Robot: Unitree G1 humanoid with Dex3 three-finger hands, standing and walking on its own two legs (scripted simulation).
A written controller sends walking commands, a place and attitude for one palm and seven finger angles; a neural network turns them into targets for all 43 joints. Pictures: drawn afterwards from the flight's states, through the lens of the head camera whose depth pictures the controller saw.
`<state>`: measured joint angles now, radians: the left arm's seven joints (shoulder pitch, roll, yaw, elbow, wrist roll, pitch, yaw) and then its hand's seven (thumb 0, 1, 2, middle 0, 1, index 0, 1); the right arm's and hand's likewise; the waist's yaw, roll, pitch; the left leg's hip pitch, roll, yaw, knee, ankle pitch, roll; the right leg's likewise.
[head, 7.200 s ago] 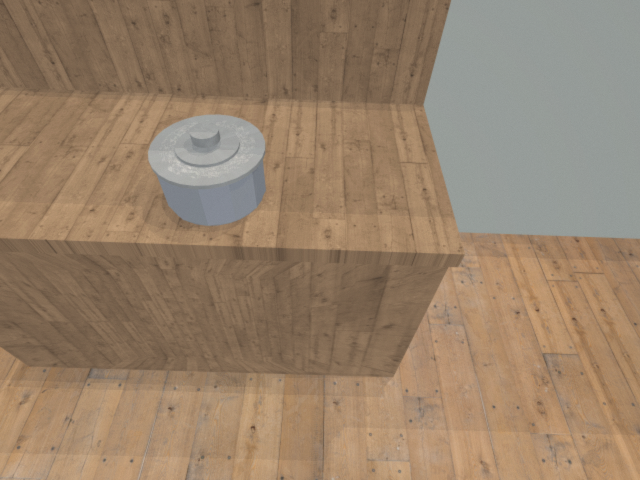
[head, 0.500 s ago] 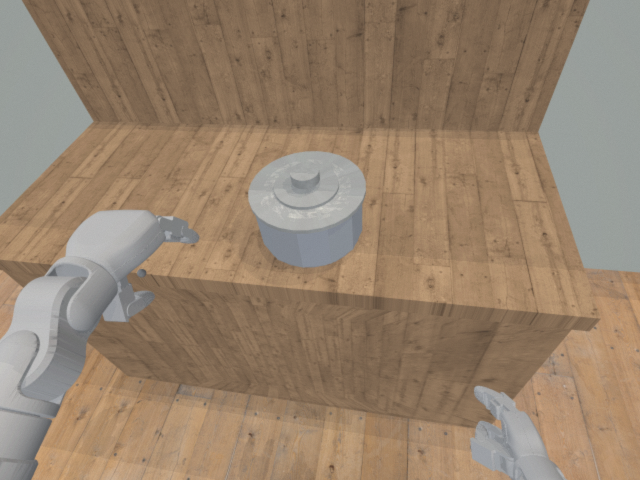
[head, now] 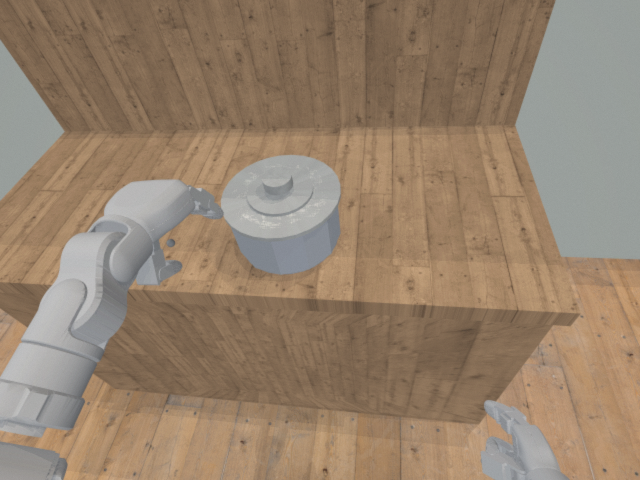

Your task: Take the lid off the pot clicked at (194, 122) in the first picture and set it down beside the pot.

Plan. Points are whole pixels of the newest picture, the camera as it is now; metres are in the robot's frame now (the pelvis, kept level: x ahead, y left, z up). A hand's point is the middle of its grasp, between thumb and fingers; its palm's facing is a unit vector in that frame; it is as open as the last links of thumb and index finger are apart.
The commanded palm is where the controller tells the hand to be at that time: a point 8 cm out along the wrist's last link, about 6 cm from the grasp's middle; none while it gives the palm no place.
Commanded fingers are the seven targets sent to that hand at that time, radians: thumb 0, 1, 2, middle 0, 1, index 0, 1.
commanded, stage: move the open hand above the knob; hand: left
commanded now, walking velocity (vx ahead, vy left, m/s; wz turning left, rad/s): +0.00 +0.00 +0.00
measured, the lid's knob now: (277, 181) +0.54 +0.11 +0.06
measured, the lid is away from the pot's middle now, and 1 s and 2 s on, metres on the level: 0.00 0.00 0.00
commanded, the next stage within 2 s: lower the open fingers around the knob in 1.74 s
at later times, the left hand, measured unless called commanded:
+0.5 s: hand (225, 200) +0.43 +0.15 +0.13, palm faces -0.24 -0.03 -0.97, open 10.2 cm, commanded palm +0.42 +0.15 +0.20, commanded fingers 0.00 -0.32 1.44 -0.82 -0.08 -0.82 -0.08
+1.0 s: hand (263, 166) +0.50 +0.11 +0.13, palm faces -0.31 -0.03 -0.95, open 10.2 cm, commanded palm +0.50 +0.12 +0.20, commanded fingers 0.00 -0.32 1.44 -0.82 -0.08 -0.82 -0.08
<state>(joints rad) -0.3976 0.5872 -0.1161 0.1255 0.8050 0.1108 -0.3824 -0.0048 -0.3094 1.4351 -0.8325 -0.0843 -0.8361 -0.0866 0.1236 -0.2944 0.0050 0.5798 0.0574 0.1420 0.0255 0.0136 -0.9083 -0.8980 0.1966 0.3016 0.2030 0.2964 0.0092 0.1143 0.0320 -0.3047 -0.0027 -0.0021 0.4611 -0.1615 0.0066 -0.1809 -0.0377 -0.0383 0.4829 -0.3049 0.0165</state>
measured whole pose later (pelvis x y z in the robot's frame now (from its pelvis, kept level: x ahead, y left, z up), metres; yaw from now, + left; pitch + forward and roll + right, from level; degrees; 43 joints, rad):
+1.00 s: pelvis +0.02 +0.00 +0.00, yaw -1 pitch +7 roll +1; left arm -1.01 0.40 -0.28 0.81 0.88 0.20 -0.33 0.00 -0.31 1.44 -0.83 -0.08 -0.84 -0.09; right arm 0.20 -0.28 0.00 0.68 0.07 0.17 0.01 0.01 -0.91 -0.90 0.20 0.30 0.20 0.30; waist -0.08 0.08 -0.03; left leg -0.41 0.00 0.02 0.50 -0.20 0.01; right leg -0.30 -0.04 -0.02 0.53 -0.34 0.01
